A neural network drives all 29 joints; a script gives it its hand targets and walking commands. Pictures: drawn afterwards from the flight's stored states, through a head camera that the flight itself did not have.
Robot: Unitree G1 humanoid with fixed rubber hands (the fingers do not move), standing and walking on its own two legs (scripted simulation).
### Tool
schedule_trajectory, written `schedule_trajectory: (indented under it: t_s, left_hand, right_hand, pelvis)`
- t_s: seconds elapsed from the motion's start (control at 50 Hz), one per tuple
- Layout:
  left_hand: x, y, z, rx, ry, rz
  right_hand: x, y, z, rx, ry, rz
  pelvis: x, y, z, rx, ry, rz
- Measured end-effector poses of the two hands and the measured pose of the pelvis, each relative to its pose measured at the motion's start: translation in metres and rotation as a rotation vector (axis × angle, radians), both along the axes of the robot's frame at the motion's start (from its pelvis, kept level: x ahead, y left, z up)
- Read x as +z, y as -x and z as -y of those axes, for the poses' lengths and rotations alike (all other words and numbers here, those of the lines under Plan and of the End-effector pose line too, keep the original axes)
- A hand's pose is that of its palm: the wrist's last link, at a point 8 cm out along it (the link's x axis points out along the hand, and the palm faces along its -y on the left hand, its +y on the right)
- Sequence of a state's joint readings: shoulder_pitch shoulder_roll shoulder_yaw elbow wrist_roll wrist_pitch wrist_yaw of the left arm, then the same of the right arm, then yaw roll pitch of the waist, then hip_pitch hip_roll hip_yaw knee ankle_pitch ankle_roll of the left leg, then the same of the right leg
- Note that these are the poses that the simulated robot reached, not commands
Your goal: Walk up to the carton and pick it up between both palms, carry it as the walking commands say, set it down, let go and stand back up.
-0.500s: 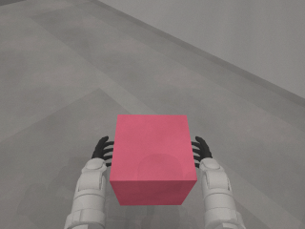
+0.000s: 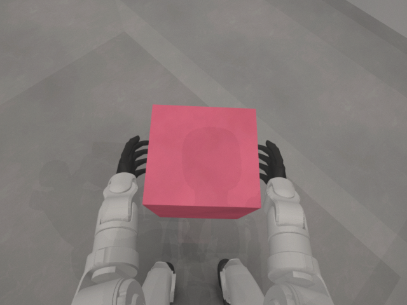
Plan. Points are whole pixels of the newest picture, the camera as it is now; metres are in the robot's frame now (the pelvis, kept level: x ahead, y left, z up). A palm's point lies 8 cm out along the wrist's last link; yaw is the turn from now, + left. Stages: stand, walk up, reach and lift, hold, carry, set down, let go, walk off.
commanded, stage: set down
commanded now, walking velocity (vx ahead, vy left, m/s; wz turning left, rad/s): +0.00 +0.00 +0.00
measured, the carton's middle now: (201, 170) +0.40 -0.01 -0.13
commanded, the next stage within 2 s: none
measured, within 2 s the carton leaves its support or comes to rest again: neither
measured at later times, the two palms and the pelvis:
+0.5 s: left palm (137, 173) +0.40 +0.14 -0.15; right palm (261, 178) +0.39 -0.16 -0.14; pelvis -0.01 +0.00 -0.08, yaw +0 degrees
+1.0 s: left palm (143, 173) +0.43 +0.15 -0.23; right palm (251, 179) +0.41 -0.15 -0.23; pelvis -0.03 +0.01 -0.15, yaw -1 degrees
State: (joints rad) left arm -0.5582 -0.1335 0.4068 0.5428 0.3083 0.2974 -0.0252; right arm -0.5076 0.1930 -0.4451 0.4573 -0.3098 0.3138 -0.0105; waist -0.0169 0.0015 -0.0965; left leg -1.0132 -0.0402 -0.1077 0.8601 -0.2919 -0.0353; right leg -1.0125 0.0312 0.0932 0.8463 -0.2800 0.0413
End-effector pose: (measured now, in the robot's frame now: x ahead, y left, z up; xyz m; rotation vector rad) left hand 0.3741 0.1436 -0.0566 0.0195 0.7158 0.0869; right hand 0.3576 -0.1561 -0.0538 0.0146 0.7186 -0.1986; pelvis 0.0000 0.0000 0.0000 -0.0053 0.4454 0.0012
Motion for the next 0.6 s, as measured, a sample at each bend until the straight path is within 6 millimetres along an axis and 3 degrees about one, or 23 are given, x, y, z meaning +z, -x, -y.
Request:
schedule_trajectory:
  t_s: [0.6]
  left_hand:
    - [-0.107,-0.034,-0.002,0.01,0.008,0.021]
  right_hand:
    - [-0.109,-0.033,-0.003,-0.021,-0.024,0.023]
  pelvis:
    - [-0.096,0.013,-0.003,-0.006,0.0,-0.26]
